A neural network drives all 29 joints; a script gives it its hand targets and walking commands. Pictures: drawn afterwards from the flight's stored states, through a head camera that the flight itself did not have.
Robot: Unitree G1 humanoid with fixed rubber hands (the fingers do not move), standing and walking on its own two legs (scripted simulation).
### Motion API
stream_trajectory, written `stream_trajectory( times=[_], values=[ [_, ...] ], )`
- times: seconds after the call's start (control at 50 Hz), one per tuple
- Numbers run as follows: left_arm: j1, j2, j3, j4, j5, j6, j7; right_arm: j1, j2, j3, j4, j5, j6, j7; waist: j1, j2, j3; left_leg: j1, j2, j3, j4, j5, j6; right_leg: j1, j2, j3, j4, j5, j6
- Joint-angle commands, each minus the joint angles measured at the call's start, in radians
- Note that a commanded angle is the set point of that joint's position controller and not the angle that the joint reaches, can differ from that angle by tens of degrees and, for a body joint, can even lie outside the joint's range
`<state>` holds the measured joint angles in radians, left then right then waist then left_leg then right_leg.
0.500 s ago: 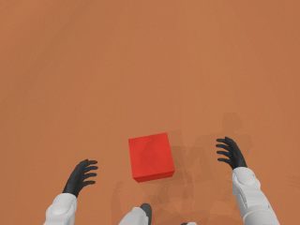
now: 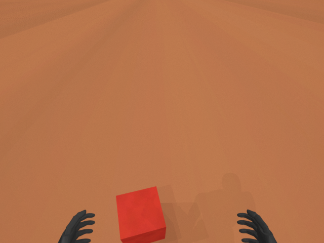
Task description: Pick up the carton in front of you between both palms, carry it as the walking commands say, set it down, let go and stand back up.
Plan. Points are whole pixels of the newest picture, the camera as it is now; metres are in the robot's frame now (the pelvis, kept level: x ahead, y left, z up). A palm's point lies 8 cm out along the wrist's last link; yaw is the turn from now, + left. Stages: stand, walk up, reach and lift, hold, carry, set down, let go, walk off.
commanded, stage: let go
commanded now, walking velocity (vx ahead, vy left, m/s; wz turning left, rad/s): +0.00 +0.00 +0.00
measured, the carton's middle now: (141, 218) +0.38 +0.11 -0.65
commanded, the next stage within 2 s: stand in 0.32 s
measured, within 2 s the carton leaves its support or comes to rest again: neither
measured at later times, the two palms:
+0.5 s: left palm out of the picture +0.14 +0.30 -0.08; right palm out of the picture +0.14 -0.26 -0.07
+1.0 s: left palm out of the picture +0.13 +0.33 -0.11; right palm out of the picture +0.11 -0.26 -0.08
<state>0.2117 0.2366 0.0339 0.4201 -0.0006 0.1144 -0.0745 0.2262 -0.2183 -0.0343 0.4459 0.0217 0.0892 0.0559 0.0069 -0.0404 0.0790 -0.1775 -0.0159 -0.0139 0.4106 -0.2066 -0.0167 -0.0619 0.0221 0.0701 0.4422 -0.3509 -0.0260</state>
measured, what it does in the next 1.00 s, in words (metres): stands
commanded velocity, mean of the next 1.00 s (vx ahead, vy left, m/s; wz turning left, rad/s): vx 0.00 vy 0.00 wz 0.00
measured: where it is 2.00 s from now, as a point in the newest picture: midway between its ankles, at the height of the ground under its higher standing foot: outside the picture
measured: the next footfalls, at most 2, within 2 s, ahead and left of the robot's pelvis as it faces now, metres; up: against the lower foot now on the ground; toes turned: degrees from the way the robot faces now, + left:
none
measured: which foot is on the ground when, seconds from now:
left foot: down 0.00-1.00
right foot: down 0.00-1.00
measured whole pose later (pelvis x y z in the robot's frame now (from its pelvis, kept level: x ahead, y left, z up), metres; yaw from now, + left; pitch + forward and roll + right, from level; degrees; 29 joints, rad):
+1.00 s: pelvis +0.01 +0.04 +0.00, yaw -2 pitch -1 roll +0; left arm 0.19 0.38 0.02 0.82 0.02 0.01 0.03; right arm 0.11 -0.32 -0.01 0.92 -0.02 0.00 -0.02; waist -0.01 -0.07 0.01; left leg -0.20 -0.03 0.03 0.47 -0.26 0.03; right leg -0.06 0.00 0.12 0.42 -0.34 0.02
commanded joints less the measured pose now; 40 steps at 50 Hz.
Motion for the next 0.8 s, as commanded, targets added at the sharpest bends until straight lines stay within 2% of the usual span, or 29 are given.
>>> stream_trajectory(
  times=[0.0,0.02,0.04,0.06,0.08,0.1,0.12,0.14,0.16,0.18,0.2,0.22,0.24,0.26,0.28,0.3,0.32,0.34,0.38,0.4,0.42,0.48,0.52,0.56,0.6,0.7,0.74,0.76,0.78],
  values=[
    [0.014,0.083,0.008,-0.093,-0.009,-0.006,0.006,-0.069,-0.08,-0.022,-0.114,-0.006,-0.001,0.007,0.009,-0.024,-0.104,0.42,-0.034,0.013,0.063,0.295,0.003,-0.303,-0.028,-0.019,-0.123,0.295,0.03],
    [-0.035,0.127,0.053,-0.193,0.008,0.023,0.025,0.02,-0.083,0.021,-0.079,0.019,-0.031,-0.01,0.038,0.06,-0.144,0.202,-0.063,0.021,0.049,0.316,0.008,-0.102,-0.021,0.011,-0.066,0.504,0.043],
    [-0.052,0.112,0.013,-0.161,-0.022,0.027,0.021,-0.022,-0.068,0.006,-0.09,0.01,-0.042,-0.023,-0.01,-0.019,-0.143,0.165,-0.084,0.033,0.052,0.252,0.016,-0.105,-0.027,-0.005,-0.041,0.579,0.072],
    [-0.027,0.157,0.047,-0.126,0.005,0.035,0.037,-0.036,-0.09,0.012,-0.059,0.01,-0.049,-0.034,0.012,-0.068,-0.087,0.152,-0.072,0.015,0.058,0.201,0.031,-0.147,-0.041,0.003,-0.036,0.505,0.079],
    [-0.006,0.139,0.042,-0.119,0.006,0.039,0.042,-0.037,-0.066,0.018,-0.099,0.014,-0.049,-0.045,0.006,-0.014,-0.136,0.133,-0.074,0.024,0.069,0.217,0.024,-0.097,-0.053,0.016,-0.024,0.597,0.079],
    [0.046,0.137,0.042,-0.1,0.004,0.039,0.042,-0.072,-0.08,-0.029,-0.073,0.016,-0.053,-0.053,0.016,-0.086,-0.142,0.13,-0.073,0.001,0.053,0.269,0.04,-0.134,-0.014,-0.009,-0.006,0.569,0.083],
    [0.004,0.116,0.043,-0.129,-0.001,0.044,0.045,-0.086,-0.094,0.007,-0.068,0.004,-0.046,-0.045,0.044,-0.024,-0.147,0.136,-0.062,0.009,0.081,0.311,0.019,-0.112,-0.02,0.008,-0.012,0.551,0.065],
    [-0.019,0.069,-0.01,-0.102,-0.022,0.03,0.042,-0.076,-0.054,0.004,-0.11,-0.009,-0.048,-0.044,-0.015,-0.043,-0.118,0.199,-0.054,-0.015,0.043,0.313,0.044,-0.2,-0.009,-0.012,-0.018,0.562,0.077],
    [0.052,0.157,0.069,-0.083,0.014,0.042,0.051,-0.031,-0.07,0.023,-0.067,0.024,-0.049,-0.039,0.024,0.017,-0.197,0.173,-0.067,0.0,0.08,0.348,0.035,-0.169,-0.032,0.003,-0.015,0.597,0.081],
    [-0.041,0.108,0.015,-0.153,-0.005,0.032,0.055,-0.022,-0.046,0.023,-0.035,0.024,-0.051,-0.04,0.009,0.063,-0.124,0.204,-0.06,0.001,0.068,0.327,0.035,-0.221,-0.022,0.008,-0.014,0.536,0.066],
    [0.003,0.138,0.054,-0.139,0.003,0.042,0.049,-0.02,-0.108,-0.023,-0.036,0.002,-0.04,-0.044,-0.005,0.03,-0.188,0.23,-0.048,-0.017,0.075,0.343,0.036,-0.191,-0.016,-0.013,-0.007,0.485,0.069],
    [0.036,0.159,0.053,-0.109,0.01,0.051,0.061,0.018,-0.103,-0.003,0.003,0.008,-0.033,-0.048,0.022,0.077,-0.111,0.179,-0.055,0.005,0.065,0.318,0.029,-0.173,-0.017,-0.011,-0.027,0.484,0.063],
    [0.022,0.135,0.05,-0.096,0.0,0.06,0.072,-0.003,-0.097,-0.005,-0.015,-0.003,-0.038,-0.049,-0.016,-0.022,-0.139,0.225,-0.045,0.009,0.087,0.342,0.027,-0.222,-0.028,-0.01,-0.02,0.546,0.067],
    [-0.099,0.116,0.019,-0.197,-0.014,0.046,0.071,-0.041,-0.066,0.021,-0.025,0.007,-0.037,-0.041,-0.019,0.034,-0.148,0.205,-0.049,0.012,0.056,0.28,0.025,-0.185,-0.016,-0.013,-0.033,0.467,0.056],
    [-0.061,0.174,0.102,-0.214,0.015,0.052,0.066,0.023,-0.128,-0.033,-0.007,-0.005,-0.027,-0.05,-0.02,0.041,-0.166,0.202,-0.051,0.008,0.075,0.345,0.026,-0.2,-0.024,0.005,-0.021,0.556,0.059],
    [-0.005,0.126,0.041,-0.152,-0.007,0.06,0.063,-0.027,-0.072,0.004,-0.051,0.008,-0.03,-0.048,0.002,-0.055,-0.153,0.192,-0.054,-0.007,0.063,0.315,0.037,-0.204,-0.017,-0.014,-0.014,0.521,0.066],
    [-0.038,0.177,0.046,0.001,0.024,0.006,0.086,-0.043,-0.231,-0.044,0.114,-0.075,-0.043,-0.067,-0.004,-0.102,-0.123,0.077,0.081,-0.037,0.086,0.32,0.027,-0.2,-0.047,0.003,-0.011,0.325,0.06],
    [-0.052,0.159,0.03,0.008,0.042,-0.031,0.085,-0.077,-0.239,-0.042,0.135,-0.083,-0.055,-0.074,-0.012,-0.034,-0.099,0.023,0.075,-0.035,0.064,0.151,0.022,-0.185,-0.059,0.036,-0.07,0.182,0.04],
    [-0.078,0.183,0.05,0.041,0.055,-0.062,0.085,-0.084,-0.209,-0.038,0.149,-0.075,-0.077,-0.072,-0.009,-0.047,-0.09,-0.03,0.062,-0.074,0.021,-0.104,0.019,-0.189,-0.038,0.047,-0.059,-0.021,0.023],
    [-0.031,0.192,0.053,0.042,0.056,-0.074,0.085,-0.117,-0.223,-0.042,0.15,-0.081,-0.079,-0.071,0.011,0.028,-0.048,-0.074,0.062,-0.072,0.004,-0.134,0.019,-0.198,-0.044,0.034,-0.067,-0.019,0.022],
    [-0.008,0.182,0.051,0.066,0.06,-0.092,0.08,-0.106,-0.234,-0.043,0.173,-0.074,-0.08,-0.062,-0.004,0.061,-0.013,-0.085,0.065,-0.075,-0.007,-0.133,0.017,-0.203,-0.061,0.05,-0.073,-0.023,0.023],
    [-0.046,0.219,0.052,0.105,0.05,-0.109,0.081,-0.071,-0.236,-0.049,0.209,-0.063,-0.09,-0.06,-0.026,-0.011,-0.104,0.001,0.073,-0.076,0.055,0.041,0.047,-0.165,-0.086,0.079,-0.083,0.109,0.018],
    [-0.026,0.221,0.05,0.117,0.035,-0.121,0.082,-0.095,-0.236,-0.041,0.225,-0.059,-0.1,-0.056,0.001,0.006,-0.116,0.001,0.087,-0.082,0.046,0.113,0.031,-0.161,-0.077,0.078,-0.053,0.13,0.015],
    [-0.044,0.219,0.049,0.151,0.046,-0.121,0.085,-0.109,-0.251,-0.046,0.238,-0.064,-0.094,-0.068,-0.022,0.062,-0.101,-0.019,0.098,-0.092,0.014,0.057,0.035,-0.145,-0.075,0.071,-0.04,0.135,0.019],
    [-0.004,0.22,0.044,0.167,0.046,-0.129,0.085,-0.143,-0.248,-0.032,0.244,-0.061,-0.106,-0.069,-0.004,0.155,-0.115,-0.01,0.112,-0.137,-0.023,-0.032,0.036,-0.167,-0.059,0.075,-0.021,0.09,0.015],
    [-0.002,0.241,0.034,0.232,0.038,-0.129,0.095,-0.102,-0.269,-0.023,0.32,-0.043,-0.103,-0.077,-0.005,0.012,-0.177,0.045,0.1,-0.082,0.053,0.253,0.031,-0.097,-0.081,0.085,-0.018,0.285,0.022],
    [0.002,0.272,0.029,0.278,0.025,-0.113,0.105,-0.102,-0.287,-0.029,0.345,-0.046,-0.101,-0.078,-0.007,0.033,-0.155,0.069,0.138,-0.097,0.056,0.332,0.05,-0.096,-0.097,0.07,-0.015,0.357,0.016],
    [0.0,0.252,0.029,0.272,0.038,-0.117,0.104,-0.12,-0.282,-0.025,0.34,-0.044,-0.101,-0.082,-0.006,0.103,-0.172,0.063,0.124,-0.086,0.056,0.328,0.043,-0.08,-0.088,0.074,-0.026,0.318,0.013],
    [0.015,0.261,0.024,0.27,0.035,-0.129,0.098,-0.104,-0.283,-0.019,0.356,-0.036,-0.102,-0.083,-0.008,0.078,-0.12,0.043,0.113,-0.089,0.03,0.289,0.035,-0.09,-0.094,0.084,-0.04,0.338,0.007]
  ],
)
